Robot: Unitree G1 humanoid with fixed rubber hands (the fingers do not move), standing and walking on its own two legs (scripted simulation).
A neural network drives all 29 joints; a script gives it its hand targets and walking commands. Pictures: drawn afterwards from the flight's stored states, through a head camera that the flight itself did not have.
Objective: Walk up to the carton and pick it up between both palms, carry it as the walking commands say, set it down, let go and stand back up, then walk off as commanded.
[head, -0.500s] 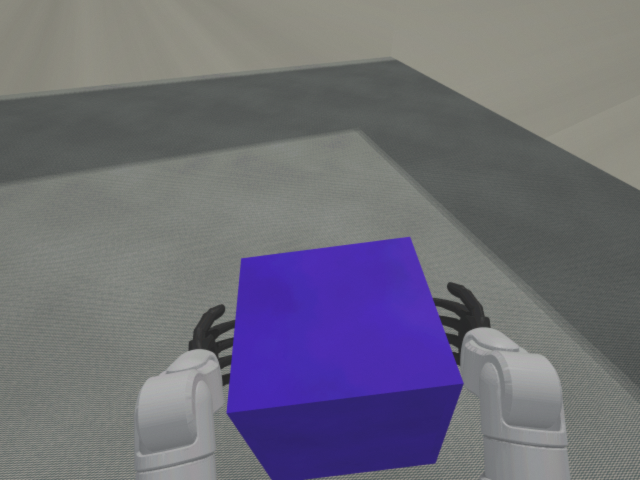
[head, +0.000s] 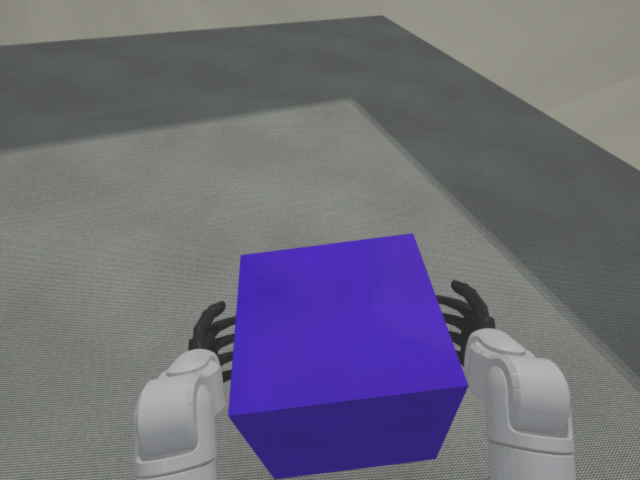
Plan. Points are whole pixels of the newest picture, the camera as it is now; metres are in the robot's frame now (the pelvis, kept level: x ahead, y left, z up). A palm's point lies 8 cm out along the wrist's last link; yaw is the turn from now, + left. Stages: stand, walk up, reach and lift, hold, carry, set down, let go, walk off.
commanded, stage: carry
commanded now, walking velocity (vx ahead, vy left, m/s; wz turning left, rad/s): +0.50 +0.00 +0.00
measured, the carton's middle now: (341, 360) +0.29 +0.00 +0.01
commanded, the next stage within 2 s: none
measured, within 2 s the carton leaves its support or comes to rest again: neither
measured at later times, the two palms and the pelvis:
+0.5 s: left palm (252, 212) +0.53 +0.14 +0.05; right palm (431, 203) +0.56 -0.16 +0.05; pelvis +0.28 -0.03 -0.01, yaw +3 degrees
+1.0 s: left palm (243, 113) +0.87 +0.20 +0.05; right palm (379, 106) +0.88 -0.10 +0.07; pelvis +0.61 +0.05 -0.01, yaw +0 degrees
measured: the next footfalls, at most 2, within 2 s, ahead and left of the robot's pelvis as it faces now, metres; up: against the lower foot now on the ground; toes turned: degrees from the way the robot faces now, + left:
right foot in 0.32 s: +0.31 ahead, -0.12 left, +0.00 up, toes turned -7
left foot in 0.74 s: +0.64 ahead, +0.11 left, +0.00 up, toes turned +12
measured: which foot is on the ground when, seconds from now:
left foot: down 0.00-0.34, up 0.36-0.72, down 0.74-1.00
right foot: up 0.00-0.30, down 0.32-0.78, up 0.80-1.00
